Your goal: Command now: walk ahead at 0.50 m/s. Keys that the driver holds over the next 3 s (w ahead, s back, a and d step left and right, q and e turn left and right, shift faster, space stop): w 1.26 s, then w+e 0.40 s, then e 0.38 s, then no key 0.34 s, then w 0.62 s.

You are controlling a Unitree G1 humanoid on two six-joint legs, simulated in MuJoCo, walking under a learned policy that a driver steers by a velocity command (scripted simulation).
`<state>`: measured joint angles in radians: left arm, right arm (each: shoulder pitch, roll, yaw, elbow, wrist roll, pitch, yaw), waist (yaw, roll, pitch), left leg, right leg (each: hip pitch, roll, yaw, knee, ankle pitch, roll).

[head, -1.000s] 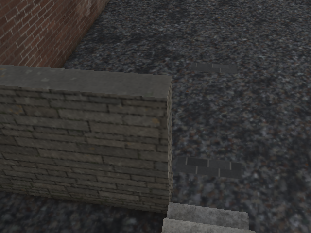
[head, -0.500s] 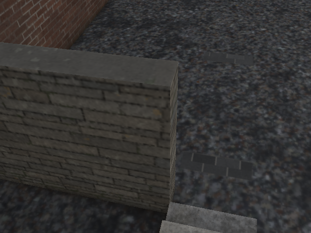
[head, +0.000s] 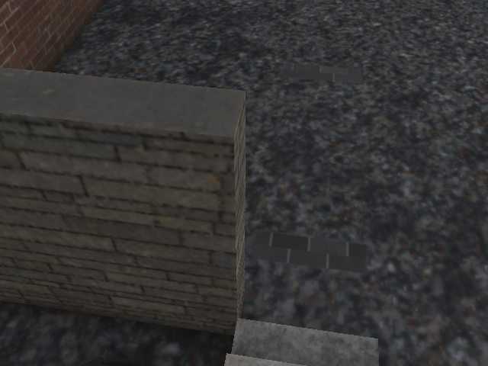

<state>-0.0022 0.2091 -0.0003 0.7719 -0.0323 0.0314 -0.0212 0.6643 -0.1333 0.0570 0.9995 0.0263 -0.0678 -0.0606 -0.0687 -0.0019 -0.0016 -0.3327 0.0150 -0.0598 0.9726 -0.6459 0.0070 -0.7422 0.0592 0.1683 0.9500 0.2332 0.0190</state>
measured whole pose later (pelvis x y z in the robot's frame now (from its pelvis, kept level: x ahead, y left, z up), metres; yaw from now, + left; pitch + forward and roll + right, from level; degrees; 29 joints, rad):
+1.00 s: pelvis +0.33 -0.11 -0.34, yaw -1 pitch +1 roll +1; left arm 0.33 0.19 0.04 0.97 0.01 0.01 -0.05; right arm 0.42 -0.24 -0.02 0.94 0.04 -0.05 -0.01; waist 0.02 0.02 -0.05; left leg -0.65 -0.02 -0.16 1.88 -0.70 0.03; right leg -0.27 0.04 0.01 0.56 -0.36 -0.06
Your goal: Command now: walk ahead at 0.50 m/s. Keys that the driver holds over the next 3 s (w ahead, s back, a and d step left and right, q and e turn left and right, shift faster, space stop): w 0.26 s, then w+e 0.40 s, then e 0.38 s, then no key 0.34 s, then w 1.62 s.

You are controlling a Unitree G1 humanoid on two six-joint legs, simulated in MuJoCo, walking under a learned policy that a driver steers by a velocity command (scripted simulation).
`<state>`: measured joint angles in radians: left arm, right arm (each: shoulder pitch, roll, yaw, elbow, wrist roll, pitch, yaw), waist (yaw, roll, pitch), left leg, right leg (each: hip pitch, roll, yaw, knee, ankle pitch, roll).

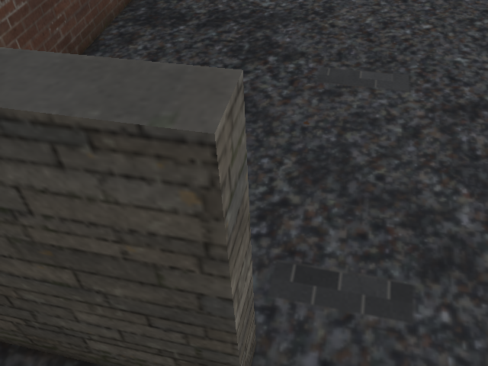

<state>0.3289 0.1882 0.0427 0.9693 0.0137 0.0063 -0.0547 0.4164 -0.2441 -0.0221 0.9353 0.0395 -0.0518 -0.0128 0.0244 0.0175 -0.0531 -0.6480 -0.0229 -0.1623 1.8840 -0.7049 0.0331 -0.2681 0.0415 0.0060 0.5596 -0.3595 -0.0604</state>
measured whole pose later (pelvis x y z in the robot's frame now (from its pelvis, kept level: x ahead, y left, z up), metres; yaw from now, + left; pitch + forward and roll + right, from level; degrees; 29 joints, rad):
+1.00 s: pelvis +0.42 -0.08 -0.40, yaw -20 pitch +3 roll +0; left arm 0.18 0.18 0.01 0.84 0.02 0.00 -0.05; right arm 0.37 -0.25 -0.04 0.90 0.01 -0.05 -0.06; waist -0.01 0.10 0.06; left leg -0.60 0.08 -0.06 2.31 -0.81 -0.09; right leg -0.45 0.08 0.06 0.55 -0.24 -0.12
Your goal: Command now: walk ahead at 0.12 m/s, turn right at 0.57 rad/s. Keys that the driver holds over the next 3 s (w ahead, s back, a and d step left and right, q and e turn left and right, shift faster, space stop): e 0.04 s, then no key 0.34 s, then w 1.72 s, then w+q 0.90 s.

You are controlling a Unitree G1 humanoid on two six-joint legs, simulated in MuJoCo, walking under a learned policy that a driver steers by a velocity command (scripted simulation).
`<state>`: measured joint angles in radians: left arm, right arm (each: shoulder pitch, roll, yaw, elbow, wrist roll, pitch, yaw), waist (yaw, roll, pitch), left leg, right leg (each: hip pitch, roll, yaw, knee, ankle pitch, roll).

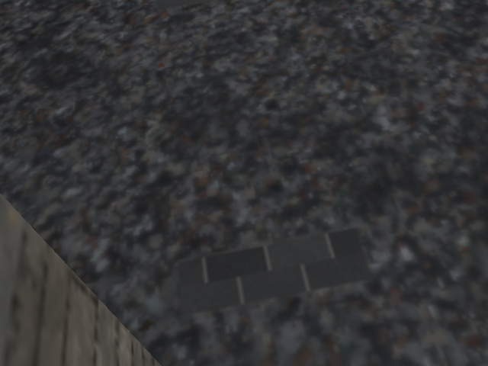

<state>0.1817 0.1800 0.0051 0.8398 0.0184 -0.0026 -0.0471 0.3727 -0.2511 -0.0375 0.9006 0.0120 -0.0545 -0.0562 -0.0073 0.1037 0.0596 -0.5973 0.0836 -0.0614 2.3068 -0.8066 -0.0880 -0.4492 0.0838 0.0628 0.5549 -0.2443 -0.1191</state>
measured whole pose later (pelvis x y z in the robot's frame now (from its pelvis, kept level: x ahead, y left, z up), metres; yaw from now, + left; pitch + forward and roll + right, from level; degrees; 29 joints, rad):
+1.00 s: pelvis +0.22 +0.08 +0.00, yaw -6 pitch +0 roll -6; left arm 0.55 0.14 0.05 1.12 -0.01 -0.09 0.04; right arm 0.21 -0.26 -0.13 0.81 0.04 -0.02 0.01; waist 0.11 0.07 -0.03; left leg -0.64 0.15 -0.08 1.07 -0.12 0.03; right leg -0.06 0.06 -0.07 0.51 -0.45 0.00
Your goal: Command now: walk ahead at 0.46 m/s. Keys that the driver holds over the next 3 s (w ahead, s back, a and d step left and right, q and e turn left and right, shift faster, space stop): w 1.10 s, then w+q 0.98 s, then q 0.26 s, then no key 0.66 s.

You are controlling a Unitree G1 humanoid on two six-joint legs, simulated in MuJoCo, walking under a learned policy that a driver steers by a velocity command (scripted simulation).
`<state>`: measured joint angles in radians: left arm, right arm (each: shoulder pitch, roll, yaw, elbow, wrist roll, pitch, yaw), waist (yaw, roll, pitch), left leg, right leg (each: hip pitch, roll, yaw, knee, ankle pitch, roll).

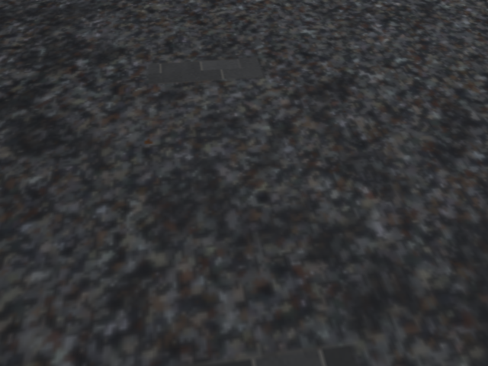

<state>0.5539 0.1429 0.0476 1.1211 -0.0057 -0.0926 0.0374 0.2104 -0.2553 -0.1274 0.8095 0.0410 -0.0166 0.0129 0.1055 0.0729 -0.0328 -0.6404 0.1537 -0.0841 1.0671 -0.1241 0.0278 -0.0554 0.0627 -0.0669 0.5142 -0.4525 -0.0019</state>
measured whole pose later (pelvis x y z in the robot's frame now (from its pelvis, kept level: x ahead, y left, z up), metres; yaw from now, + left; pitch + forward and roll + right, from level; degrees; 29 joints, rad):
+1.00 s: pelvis +0.59 -0.07 -0.16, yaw +0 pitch -1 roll +1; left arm 0.48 0.11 0.01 0.97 0.01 -0.09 0.02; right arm 0.01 -0.16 -0.04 0.86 0.01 -0.07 0.01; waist 0.07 -0.01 0.00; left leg -0.67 0.06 0.00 0.91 -0.05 0.06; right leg -0.09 0.05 -0.05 0.33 -0.24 -0.09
